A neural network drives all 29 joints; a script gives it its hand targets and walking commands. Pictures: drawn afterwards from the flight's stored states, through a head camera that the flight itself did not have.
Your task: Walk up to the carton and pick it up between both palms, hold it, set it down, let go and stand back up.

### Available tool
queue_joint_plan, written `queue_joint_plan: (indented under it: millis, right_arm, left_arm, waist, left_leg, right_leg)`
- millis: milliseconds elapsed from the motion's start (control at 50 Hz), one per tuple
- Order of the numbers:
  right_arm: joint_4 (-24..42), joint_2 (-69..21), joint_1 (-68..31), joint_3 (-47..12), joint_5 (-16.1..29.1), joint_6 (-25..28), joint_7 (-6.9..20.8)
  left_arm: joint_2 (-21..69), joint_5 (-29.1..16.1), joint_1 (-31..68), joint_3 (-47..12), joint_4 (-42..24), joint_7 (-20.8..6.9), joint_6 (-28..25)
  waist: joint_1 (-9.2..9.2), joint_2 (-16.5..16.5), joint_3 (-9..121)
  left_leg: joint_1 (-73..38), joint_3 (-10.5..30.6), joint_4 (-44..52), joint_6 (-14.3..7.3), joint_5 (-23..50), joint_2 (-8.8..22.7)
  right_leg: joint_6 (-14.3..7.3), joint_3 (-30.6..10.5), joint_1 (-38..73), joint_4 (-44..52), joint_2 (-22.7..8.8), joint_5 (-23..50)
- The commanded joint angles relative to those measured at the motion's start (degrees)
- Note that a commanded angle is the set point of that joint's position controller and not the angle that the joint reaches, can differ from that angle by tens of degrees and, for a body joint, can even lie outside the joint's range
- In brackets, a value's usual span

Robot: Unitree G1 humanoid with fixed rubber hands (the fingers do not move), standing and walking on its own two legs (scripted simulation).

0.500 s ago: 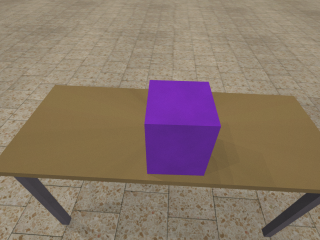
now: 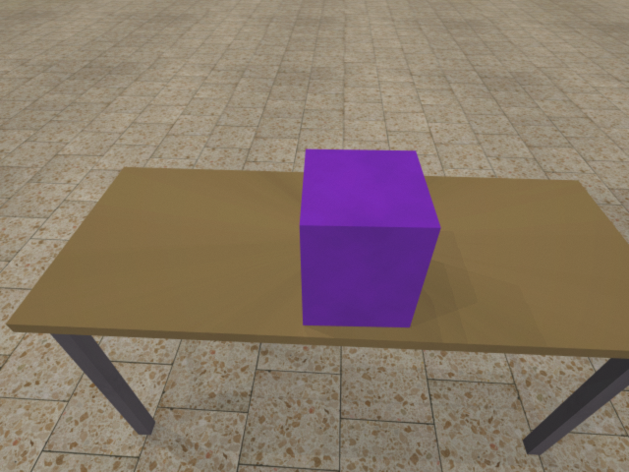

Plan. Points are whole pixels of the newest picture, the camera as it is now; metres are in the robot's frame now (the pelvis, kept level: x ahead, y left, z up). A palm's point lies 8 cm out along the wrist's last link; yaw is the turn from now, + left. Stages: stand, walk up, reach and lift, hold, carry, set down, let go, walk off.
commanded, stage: stand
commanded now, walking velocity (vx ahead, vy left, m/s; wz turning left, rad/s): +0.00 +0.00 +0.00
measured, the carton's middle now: (358, 239) +0.53 -0.06 +0.00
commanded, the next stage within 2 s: none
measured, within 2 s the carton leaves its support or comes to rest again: neither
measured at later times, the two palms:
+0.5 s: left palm out of the picture -0.02 +0.20 -0.14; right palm out of the picture -0.01 -0.26 -0.14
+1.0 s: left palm out of the picture +0.05 +0.20 -0.14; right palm out of the picture +0.04 -0.25 -0.14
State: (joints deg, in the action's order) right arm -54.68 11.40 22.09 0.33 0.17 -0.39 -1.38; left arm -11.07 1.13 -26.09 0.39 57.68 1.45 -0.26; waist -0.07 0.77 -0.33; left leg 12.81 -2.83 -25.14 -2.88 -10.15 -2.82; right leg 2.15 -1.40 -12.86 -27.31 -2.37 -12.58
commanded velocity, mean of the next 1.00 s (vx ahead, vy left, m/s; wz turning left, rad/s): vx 0.00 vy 0.00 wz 0.00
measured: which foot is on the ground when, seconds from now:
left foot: down 0.00-1.00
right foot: down 0.00-1.00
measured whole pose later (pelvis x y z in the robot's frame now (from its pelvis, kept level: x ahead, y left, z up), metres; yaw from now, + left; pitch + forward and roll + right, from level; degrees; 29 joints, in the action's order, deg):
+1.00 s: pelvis +0.05 -0.03 +0.00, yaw +0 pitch -2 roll +0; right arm -58.3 9.2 19.7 -0.6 0.0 0.6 -2.6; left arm -9.1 -0.1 -18.7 -0.4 59.3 2.5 -0.5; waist 0.0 -0.1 -1.1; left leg 11.3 -1.9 -26.3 -0.6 -13.3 0.1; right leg 0.1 -1.2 -10.6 -26.2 0.4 -13.9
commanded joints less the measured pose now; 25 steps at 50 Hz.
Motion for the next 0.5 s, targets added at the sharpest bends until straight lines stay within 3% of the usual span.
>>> queue_joint_plan:
  millis: [0, 20, 60, 140, 200, 220, 260, 280, 320, 360, 380, 420, 440, 480]
  right_arm:
    - [3.01, 9.08, 2.0, 2.66, 0.08, 0.76, -0.57]
    - [2.63, 8.38, 1.86, 2.55, -0.16, 0.88, -0.63]
    - [2.33, 8.02, 2.0, 2.33, -0.12, 0.86, -0.66]
    - [1.73, 7.34, 3.08, 2.73, -0.28, 0.18, -0.46]
    - [1.26, 7.91, 3.81, 3.15, -0.39, -0.11, -0.44]
    - [1.03, 6.95, 2.6, 2.65, -0.36, 0.1, -0.43]
    - [0.72, 5.5, 2.96, 2.14, -0.62, 0.86, -0.56]
    - [0.63, 5.1, 3.27, 2.15, -0.58, 1.13, -0.64]
    - [0.3, 6.01, 3.78, 2.49, -0.57, 1.17, -0.75]
    - [-0.08, 5.87, 4.91, 2.62, -0.42, 0.51, -0.73]
    - [0.21, 5.9, 4.11, 2.48, -0.44, 0.25, -0.72]
    - [-0.27, 5.36, 4.42, 2.33, -0.47, 0.4, -0.78]
    - [-0.56, 6.09, 4.1, 2.38, -0.56, 0.53, -0.85]
    - [-0.97, 5.37, 3.9, 2.51, -0.27, 0.78, -0.98]
  left_arm:
    - [-6.0, -0.3, -4.92, 1.17, -1.48, 0.61, -0.93]
    - [-5.8, -0.44, -5.5, 1.26, -0.99, 0.64, -0.96]
    - [-5.67, -0.2, -5.95, 1.2, -0.45, 0.73, -1.11]
    - [-6.73, -0.3, -4.9, 1.44, -0.37, 0.83, -0.55]
    - [-5.87, -0.37, -5.34, 1.57, -0.47, 0.71, -0.01]
    - [-5.46, -0.43, -5.32, 1.49, 0.0, 0.78, -0.25]
    - [-5.37, -0.39, -5.05, 1.24, 0.3, 0.95, -1.24]
    - [-5.67, -0.58, -4.25, 1.33, 0.21, 1.06, -1.54]
    - [-6.98, -0.64, -2.9, 1.84, -0.37, 1.12, -1.46]
    - [-7.88, -0.67, -1.95, 2.46, -0.64, 1.05, -0.47]
    - [-6.26, -0.64, -2.21, 2.3, -0.91, 0.98, 0.06]
    - [-5.76, -0.37, -2.55, 2.29, -0.48, 1.0, 0.12]
    - [-5.3, -0.17, -3.47, 2.06, -0.13, 0.95, -0.01]
    - [-5.48, -0.06, -2.18, 2.35, -0.15, 1.0, -0.36]
  waist:
    - [0.66, -0.43, -8.54]
    - [-0.08, -0.73, -7.33]
    - [0.35, -0.14, -5.96]
    - [1.06, -0.09, -9.45]
    - [0.75, 0.88, -10.45]
    - [-0.01, 1.96, -10.22]
    - [0.1, 1.94, -4.92]
    - [0.64, 3.67, -1.97]
    - [1.17, 2.81, -2.27]
    - [1.47, 0.74, -6.69]
    - [0.79, -0.29, -10.89]
    - [0.15, 1.38, -10.53]
    - [-0.23, -0.57, -10.82]
    - [0.17, -0.34, -10.01]
  left_leg:
    - [7.77, 11.75, 12.72, 1.84, -23.97, 8.9]
    - [4.94, 10.81, 11.84, 2.11, -21.74, 8.59]
    - [3.68, 9.76, 10.07, 1.77, -20.17, 8.65]
    - [6.51, 8.9, 8.74, 1.64, -25.54, 7.78]
    - [8.66, 9.5, 8.98, 1.91, -26.04, 7.71]
    - [6.27, 8.96, 7.15, 1.88, -20.36, 7.76]
    - [-0.16, 7.36, 3.89, 2.03, -8.82, 7.52]
    - [-1.27, 6.68, 2.97, 2.11, -6.6, 7.24]
    - [-1.93, 6.59, 3.14, 2.3, -9.61, 6.83]
    - [3.02, 7.72, 5.74, 2.34, -22.12, 7.38]
    - [6.58, 7.93, 6.3, 2.26, -24.13, 7.4]
    - [6.12, 8.29, 6.47, 2.35, -20.9, 7.96]
    - [5.53, 8.25, 6.45, 2.53, -19.11, 8.0]
    - [6.28, 8.67, 6.48, 2.46, -16.51, 8.02]
  right_leg:
    - [-1.46, -3.19, -4.97, 5.69, -1.41, -10.8]
    - [-1.53, -3.36, -6.06, 5.35, -1.11, -10.2]
    - [-1.65, -3.65, -6.02, 6.09, -1.63, -10.52]
    - [-1.93, -5.94, -11.32, 8.55, -2.08, -21.48]
    - [-1.88, -5.34, -12.51, 7.62, -1.27, -22.2]
    - [-1.98, -5.48, -11.8, 7.97, -1.61, -17.84]
    - [-2.57, -6.03, -8.88, 8.25, -2.59, -9.02]
    - [-2.82, -6.36, -7.23, 8.31, -2.72, -8.15]
    - [-2.54, -7.56, -9.51, 9.62, -2.88, -13.11]
    - [-2.41, -8.05, -13.48, 10.43, -2.69, -24.94]
    - [-2.28, -7.86, -14.3, 10.63, -2.44, -25.96]
    - [-2.15, -7.11, -12.96, 9.09, -2.02, -21.18]
    - [-2.04, -6.72, -12.37, 8.65, -1.7, -18.54]
    - [-2.1, -5.65, -9.31, 7.7, -1.35, -14.09]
